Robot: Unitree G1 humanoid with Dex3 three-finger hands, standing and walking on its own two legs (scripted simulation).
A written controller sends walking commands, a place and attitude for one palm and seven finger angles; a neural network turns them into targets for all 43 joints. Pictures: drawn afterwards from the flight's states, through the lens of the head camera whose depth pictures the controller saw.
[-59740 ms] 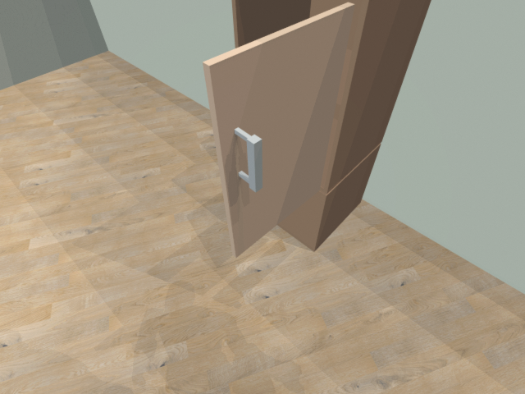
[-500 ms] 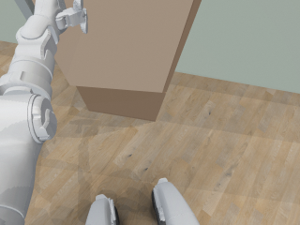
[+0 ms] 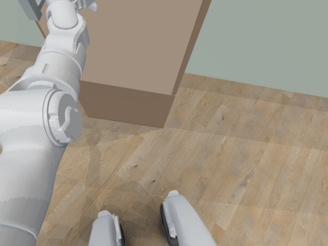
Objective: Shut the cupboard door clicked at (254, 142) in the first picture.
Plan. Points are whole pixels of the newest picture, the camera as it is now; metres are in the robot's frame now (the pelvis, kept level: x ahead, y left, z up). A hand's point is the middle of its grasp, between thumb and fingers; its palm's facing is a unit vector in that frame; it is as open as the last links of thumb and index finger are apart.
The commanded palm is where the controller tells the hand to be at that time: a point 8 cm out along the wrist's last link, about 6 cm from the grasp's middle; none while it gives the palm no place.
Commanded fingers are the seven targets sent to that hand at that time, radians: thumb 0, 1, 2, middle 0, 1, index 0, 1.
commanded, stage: pull the fist back off the door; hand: left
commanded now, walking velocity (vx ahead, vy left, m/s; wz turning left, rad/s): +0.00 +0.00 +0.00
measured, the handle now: out of the picture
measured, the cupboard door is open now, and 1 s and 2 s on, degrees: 0 0 0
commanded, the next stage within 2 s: draw the hand back to the body in 0.64 s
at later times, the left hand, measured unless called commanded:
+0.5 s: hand (95, 11) +0.58 +0.02 +0.14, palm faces +0.05 -1.00 -0.02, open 3.1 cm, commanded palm +0.53 +0.06 +0.14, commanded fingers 0.00 0.90 0.90 -1.30 -1.50 -1.30 -1.50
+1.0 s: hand (72, 35) +0.49 +0.06 +0.17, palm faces +0.08 -1.00 -0.04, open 3.1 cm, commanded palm +0.44 +0.11 +0.17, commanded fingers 0.00 0.90 0.90 -1.30 -1.50 -1.30 -1.50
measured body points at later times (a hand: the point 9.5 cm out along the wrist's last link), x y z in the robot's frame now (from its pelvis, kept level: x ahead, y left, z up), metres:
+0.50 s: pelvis +0.03 +0.00 +0.04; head +0.17 -0.01 +0.47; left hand +0.57 +0.08 +0.14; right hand -0.02 -0.25 -0.07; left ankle +0.03 +0.13 -0.63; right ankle +0.05 -0.14 -0.63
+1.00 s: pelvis +0.04 -0.01 +0.07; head +0.10 -0.04 +0.51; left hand +0.48 +0.11 +0.17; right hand +0.09 -0.26 -0.07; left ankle +0.03 +0.13 -0.63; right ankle +0.05 -0.14 -0.63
